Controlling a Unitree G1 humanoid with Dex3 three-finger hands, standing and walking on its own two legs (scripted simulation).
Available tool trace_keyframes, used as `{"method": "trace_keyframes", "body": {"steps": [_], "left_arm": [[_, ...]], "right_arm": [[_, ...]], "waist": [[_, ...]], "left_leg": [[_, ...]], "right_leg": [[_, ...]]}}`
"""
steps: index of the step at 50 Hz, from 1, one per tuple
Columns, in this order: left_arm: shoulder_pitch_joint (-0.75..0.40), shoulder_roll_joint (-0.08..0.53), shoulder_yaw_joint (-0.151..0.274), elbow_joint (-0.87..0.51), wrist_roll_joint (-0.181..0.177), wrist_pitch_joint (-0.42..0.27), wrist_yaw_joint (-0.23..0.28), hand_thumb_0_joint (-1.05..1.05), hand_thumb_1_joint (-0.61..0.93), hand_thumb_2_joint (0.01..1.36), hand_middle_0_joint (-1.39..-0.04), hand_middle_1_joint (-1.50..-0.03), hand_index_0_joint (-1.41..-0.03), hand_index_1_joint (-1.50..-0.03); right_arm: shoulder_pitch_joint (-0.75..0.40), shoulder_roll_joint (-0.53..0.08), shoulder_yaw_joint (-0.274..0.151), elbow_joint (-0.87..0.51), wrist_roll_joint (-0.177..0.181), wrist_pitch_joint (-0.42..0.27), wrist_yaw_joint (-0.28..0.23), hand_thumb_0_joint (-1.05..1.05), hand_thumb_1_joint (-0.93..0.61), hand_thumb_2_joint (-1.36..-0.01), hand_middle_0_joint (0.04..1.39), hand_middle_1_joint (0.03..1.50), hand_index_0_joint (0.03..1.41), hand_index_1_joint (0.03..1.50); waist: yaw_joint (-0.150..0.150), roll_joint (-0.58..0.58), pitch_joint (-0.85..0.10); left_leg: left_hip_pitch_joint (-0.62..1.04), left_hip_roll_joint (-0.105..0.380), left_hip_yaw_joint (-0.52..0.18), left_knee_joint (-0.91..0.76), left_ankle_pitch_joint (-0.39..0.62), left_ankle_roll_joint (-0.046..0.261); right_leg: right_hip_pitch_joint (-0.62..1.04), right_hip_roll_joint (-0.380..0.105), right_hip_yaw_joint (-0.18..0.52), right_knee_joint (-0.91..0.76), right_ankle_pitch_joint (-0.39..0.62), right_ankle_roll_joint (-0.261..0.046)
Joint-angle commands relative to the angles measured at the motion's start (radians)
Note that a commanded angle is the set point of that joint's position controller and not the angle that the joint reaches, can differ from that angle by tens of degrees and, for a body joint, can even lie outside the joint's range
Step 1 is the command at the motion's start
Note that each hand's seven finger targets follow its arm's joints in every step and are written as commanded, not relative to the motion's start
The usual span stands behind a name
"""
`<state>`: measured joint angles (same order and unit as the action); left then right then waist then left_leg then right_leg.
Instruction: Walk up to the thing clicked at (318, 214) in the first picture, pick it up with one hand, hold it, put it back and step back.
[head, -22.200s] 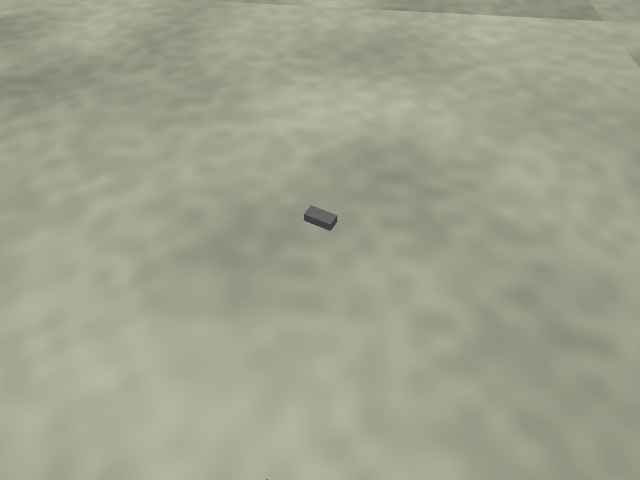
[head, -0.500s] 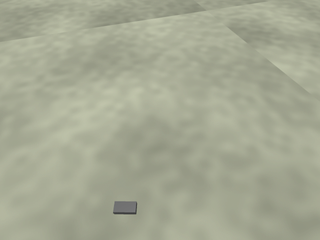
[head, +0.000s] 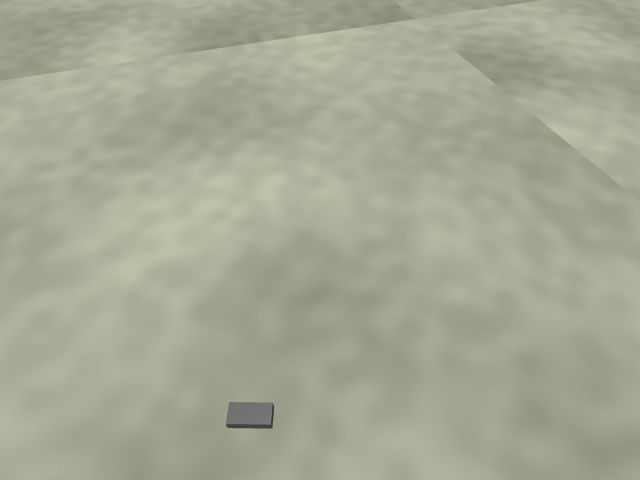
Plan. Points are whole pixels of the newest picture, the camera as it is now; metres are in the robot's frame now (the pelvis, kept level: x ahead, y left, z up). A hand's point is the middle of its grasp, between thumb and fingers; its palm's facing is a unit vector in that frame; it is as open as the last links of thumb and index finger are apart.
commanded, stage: stand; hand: left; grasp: from above
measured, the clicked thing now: (250, 415) +0.43 +0.23 -0.76
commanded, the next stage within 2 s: rise first in 0.80 s
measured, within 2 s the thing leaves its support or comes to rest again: neither
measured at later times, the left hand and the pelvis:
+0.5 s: hand out of the picture +0.07 +0.26 -0.16, palm faces -0.03 -0.94 -0.35, open 7.4 cm; pelvis +0.00 +0.00 +0.00, yaw +0 degrees
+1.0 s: hand out of the picture +0.10 +0.25 -0.16, palm faces +0.04 -0.94 -0.34, open 7.6 cm; pelvis -0.01 +0.00 -0.01, yaw +0 degrees
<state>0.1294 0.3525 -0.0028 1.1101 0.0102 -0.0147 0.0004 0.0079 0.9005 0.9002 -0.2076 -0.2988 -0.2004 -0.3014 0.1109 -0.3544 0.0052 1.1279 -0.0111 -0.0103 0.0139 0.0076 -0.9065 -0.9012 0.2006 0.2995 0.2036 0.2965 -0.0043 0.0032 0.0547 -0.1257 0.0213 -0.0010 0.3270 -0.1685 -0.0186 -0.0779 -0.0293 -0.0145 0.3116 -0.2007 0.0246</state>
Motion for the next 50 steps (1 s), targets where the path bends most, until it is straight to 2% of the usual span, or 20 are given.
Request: {"method": "trace_keyframes", "body": {"steps": [1,9,14,18,20,22,24,32,37,44,45,46,47,48,49,50], "left_arm": [[-0.035,0.216,0.041,-0.054,0.003,-0.017,0.010,0.000,0.900,0.900,-0.200,-0.300,-0.200,-0.301],[-0.028,0.218,0.041,-0.056,0.002,-0.017,0.012,0.000,0.900,0.900,-0.200,-0.300,-0.200,-0.301],[-0.033,0.214,0.041,-0.053,0.002,-0.015,0.011,0.000,0.900,0.900,-0.200,-0.300,-0.200,-0.301],[-0.030,0.213,0.043,-0.054,0.002,-0.015,0.010,0.000,0.900,0.900,-0.200,-0.300,-0.200,-0.301],[-0.029,0.216,0.042,-0.054,0.002,-0.016,0.009,0.000,0.900,0.900,-0.200,-0.300,-0.200,-0.301],[-0.025,0.216,0.043,-0.056,0.002,-0.016,0.011,0.000,0.900,0.900,-0.200,-0.300,-0.200,-0.301],[-0.031,0.214,0.043,-0.056,0.003,-0.016,0.011,0.000,0.900,0.900,-0.200,-0.300,-0.200,-0.301],[-0.024,0.209,0.040,-0.054,0.002,-0.015,0.011,0.000,0.900,0.900,-0.200,-0.300,-0.200,-0.301],[-0.022,0.216,0.043,-0.053,0.002,-0.015,0.011,0.000,0.900,0.900,-0.200,-0.300,-0.200,-0.301],[-0.022,0.212,0.044,-0.053,0.002,-0.015,0.009,0.000,0.900,0.900,-0.200,-0.300,-0.200,-0.301],[-0.018,0.218,0.046,-0.056,0.003,-0.015,0.009,0.000,0.848,0.889,-0.194,-0.370,-0.199,-0.362],[-0.369,0.044,0.043,-0.407,-0.054,-0.112,0.023,0.000,0.768,0.913,-0.250,-0.450,-0.222,-0.442],[-0.537,0.116,0.073,-0.403,-0.051,-0.113,0.033,0.000,0.688,0.931,-0.218,-0.530,-0.188,-0.522],[-0.282,0.177,0.114,-0.151,-0.030,-0.067,0.035,0.000,0.608,0.877,-0.213,-0.610,-0.204,-0.602],[-0.252,0.179,0.124,-0.078,-0.011,-0.042,0.022,0.000,0.528,0.896,-0.183,-0.689,-0.179,-0.682],[-0.319,0.214,0.143,-0.097,0.010,-0.041,0.008,0.000,0.448,0.899,-0.163,-0.764,-0.168,-0.757]], "right_arm": [[-0.031,-0.211,-0.044,-0.059,0.001,-0.019,-0.019,0.000,-0.900,-0.900,0.200,0.300,0.200,0.300],[-0.040,-0.215,-0.048,-0.062,0.002,-0.019,-0.021,0.000,-0.900,-0.900,0.200,0.300,0.200,0.300],[-0.032,-0.210,-0.047,-0.059,0.002,-0.015,-0.020,0.000,-0.900,-0.900,0.200,0.300,0.200,0.300],[-0.034,-0.215,-0.048,-0.060,0.000,-0.019,-0.019,0.000,-0.900,-0.900,0.200,0.300,0.200,0.300],[-0.032,-0.209,-0.047,-0.061,0.002,-0.018,-0.019,0.000,-0.900,-0.900,0.200,0.300,0.200,0.300],[-0.044,-0.213,-0.049,-0.064,0.001,-0.019,-0.020,0.000,-0.900,-0.900,0.200,0.300,0.200,0.300],[-0.038,-0.211,-0.047,-0.067,0.001,-0.020,-0.021,0.000,-0.900,-0.900,0.200,0.300,0.200,0.300],[-0.033,-0.214,-0.048,-0.063,0.002,-0.015,-0.020,0.000,-0.900,-0.900,0.200,0.300,0.200,0.300],[-0.037,-0.210,-0.048,-0.069,0.003,-0.017,-0.020,0.000,-0.900,-0.900,0.200,0.300,0.200,0.300],[-0.029,-0.211,-0.048,-0.066,0.002,-0.016,-0.019,0.000,-0.900,-0.900,0.200,0.300,0.200,0.300],[-0.033,-0.213,-0.049,-0.068,0.001,-0.017,-0.020,0.000,-0.913,-0.905,0.197,0.300,0.198,0.300],[-0.021,-0.047,0.001,-0.352,0.071,-0.069,-0.040,0.000,-0.970,-0.916,0.200,0.301,0.200,0.300],[0.018,-0.084,-0.012,-0.305,0.069,-0.067,-0.053,0.000,-0.922,-0.907,0.199,0.300,0.199,0.300],[0.074,-0.110,-0.024,-0.293,0.077,-0.052,-0.064,0.000,-0.895,-0.900,0.199,0.300,0.199,0.300],[0.088,-0.106,-0.036,-0.311,0.069,-0.046,-0.064,0.000,-0.884,-0.894,0.199,0.300,0.200,0.300],[0.094,-0.103,-0.045,-0.337,0.065,-0.048,-0.065,0.000,-0.889,-0.896,0.199,0.300,0.200,0.300]], "waist": [[0.003,-0.006,-0.083],[0.006,-0.007,-0.097],[0.003,-0.001,-0.051],[0.005,0.002,-0.059],[0.003,-0.002,-0.061],[0.009,0.006,-0.095],[0.005,-0.001,-0.091],[0.004,0.007,-0.063],[0.004,-0.005,-0.070],[0.004,-0.005,-0.052],[0.005,0.002,-0.067],[-0.119,0.044,-0.003],[-0.088,0.021,-0.057],[-0.058,-0.016,-0.017],[-0.051,-0.057,-0.044],[-0.040,-0.041,-0.087]], "left_leg": [[0.031,0.114,-0.081,-0.035,0.178,0.035],[0.056,0.117,-0.077,-0.023,0.210,0.036],[0.011,0.107,-0.079,-0.044,0.135,0.034],[0.011,0.111,-0.082,-0.049,0.132,0.035],[0.015,0.110,-0.084,-0.050,0.139,0.033],[0.041,0.114,-0.083,-0.035,0.182,0.037],[0.035,0.114,-0.082,-0.034,0.208,0.038],[0.026,0.108,-0.080,-0.038,0.146,0.037],[0.040,0.110,-0.081,-0.034,0.166,0.037],[0.023,0.109,-0.082,-0.046,0.125,0.039],[0.034,0.110,-0.082,-0.042,0.130,0.041],[-0.085,-0.022,0.050,0.024,-0.015,0.024],[-0.072,-0.025,0.040,0.044,-0.039,0.024],[-0.109,-0.019,0.040,0.052,-0.050,0.025],[-0.152,-0.024,0.037,0.102,-0.046,0.029],[-0.171,-0.027,0.036,0.136,-0.040,0.032]], "right_leg": [[-0.007,-0.112,0.075,-0.041,0.165,-0.038],[-0.006,-0.113,0.071,-0.036,0.198,-0.039],[-0.016,-0.110,0.075,-0.057,0.133,-0.038],[-0.006,-0.109,0.076,-0.055,0.125,-0.038],[-0.011,-0.108,0.074,-0.053,0.121,-0.036],[0.003,-0.113,0.072,-0.042,0.166,-0.038],[0.009,-0.113,0.069,-0.038,0.190,-0.037],[-0.016,-0.110,0.073,-0.057,0.144,-0.037],[-0.017,-0.110,0.072,-0.049,0.150,-0.039],[-0.018,-0.109,0.073,-0.056,0.114,-0.039],[-0.017,-0.109,0.077,-0.055,0.126,-0.039],[-0.257,0.028,0.000,0.037,0.066,-0.031],[-0.219,0.025,-0.013,0.051,0.035,-0.031],[-0.217,0.038,-0.026,0.057,-0.004,-0.036],[-0.245,0.039,-0.029,0.087,-0.016,-0.038],[-0.263,0.035,-0.025,0.120,-0.009,-0.040]]}}
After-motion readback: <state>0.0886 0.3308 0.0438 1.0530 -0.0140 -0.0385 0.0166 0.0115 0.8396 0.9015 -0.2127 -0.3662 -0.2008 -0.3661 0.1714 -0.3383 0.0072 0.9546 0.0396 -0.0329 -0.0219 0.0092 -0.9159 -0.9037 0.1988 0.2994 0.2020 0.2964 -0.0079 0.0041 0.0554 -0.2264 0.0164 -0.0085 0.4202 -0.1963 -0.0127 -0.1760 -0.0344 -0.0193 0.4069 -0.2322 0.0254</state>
